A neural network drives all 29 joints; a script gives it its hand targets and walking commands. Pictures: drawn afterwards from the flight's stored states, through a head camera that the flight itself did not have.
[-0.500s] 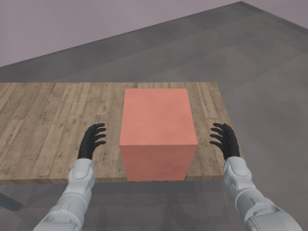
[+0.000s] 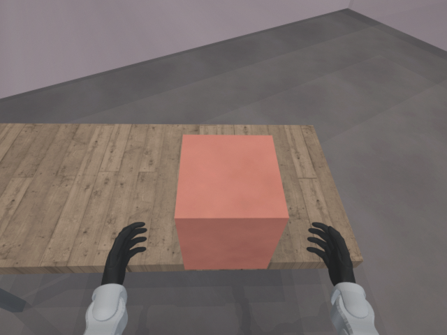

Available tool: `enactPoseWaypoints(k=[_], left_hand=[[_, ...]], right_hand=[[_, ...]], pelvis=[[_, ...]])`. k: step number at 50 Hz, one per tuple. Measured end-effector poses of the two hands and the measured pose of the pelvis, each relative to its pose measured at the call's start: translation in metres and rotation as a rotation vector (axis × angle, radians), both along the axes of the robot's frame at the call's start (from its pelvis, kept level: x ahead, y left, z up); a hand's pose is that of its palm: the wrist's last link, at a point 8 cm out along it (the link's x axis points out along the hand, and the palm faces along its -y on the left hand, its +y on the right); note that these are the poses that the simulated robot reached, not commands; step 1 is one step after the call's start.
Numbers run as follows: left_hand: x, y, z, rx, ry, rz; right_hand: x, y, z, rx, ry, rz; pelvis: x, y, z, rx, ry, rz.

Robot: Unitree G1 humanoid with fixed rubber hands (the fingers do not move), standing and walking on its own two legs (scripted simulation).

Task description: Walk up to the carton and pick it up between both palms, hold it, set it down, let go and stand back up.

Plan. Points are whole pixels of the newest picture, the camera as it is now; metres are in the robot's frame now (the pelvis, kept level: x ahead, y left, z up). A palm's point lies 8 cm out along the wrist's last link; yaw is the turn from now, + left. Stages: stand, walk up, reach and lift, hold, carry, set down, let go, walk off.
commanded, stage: set down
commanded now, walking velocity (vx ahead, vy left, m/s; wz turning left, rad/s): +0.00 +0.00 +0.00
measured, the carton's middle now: (226, 204) +0.41 +0.00 -0.07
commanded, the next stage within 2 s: let go in 1.14 s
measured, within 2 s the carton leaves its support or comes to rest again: neither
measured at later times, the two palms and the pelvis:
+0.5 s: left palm (109, 289) +0.22 +0.21 -0.04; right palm (342, 296) +0.20 -0.21 -0.05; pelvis +0.02 +0.00 +0.01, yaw -1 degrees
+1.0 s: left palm (96, 308) +0.19 +0.23 -0.05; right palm (347, 318) +0.17 -0.21 -0.06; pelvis +0.02 +0.01 +0.01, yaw -3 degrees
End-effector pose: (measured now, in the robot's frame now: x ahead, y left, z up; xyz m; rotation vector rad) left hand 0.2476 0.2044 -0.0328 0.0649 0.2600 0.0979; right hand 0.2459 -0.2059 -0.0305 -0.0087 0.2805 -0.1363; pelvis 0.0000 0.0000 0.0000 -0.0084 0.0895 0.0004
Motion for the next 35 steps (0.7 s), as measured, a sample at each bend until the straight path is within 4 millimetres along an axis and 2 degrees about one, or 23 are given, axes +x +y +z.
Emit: enactPoseWaypoints(k=[13, 24, 35], left_hand=[[-0.025, 0.005, -0.012, 0.011, 0.098, 0.006], [-0.027, 0.008, -0.011, 0.026, 0.18, -0.014], [-0.046, 0.02, -0.018, 0.048, 0.323, -0.008]], right_hand=[[-0.033, 0.0, -0.014, -0.022, 0.087, 0.007], [-0.039, 0.0, -0.014, -0.023, 0.138, 0.013], [-0.056, -0.004, -0.019, -0.063, 0.23, 0.017]], pelvis=[[0.012, 0.001, 0.005, 0.006, -0.065, -0.015], [0.018, 0.002, 0.009, 0.011, -0.109, -0.025], [0.022, 0.004, 0.012, 0.009, -0.15, -0.035]])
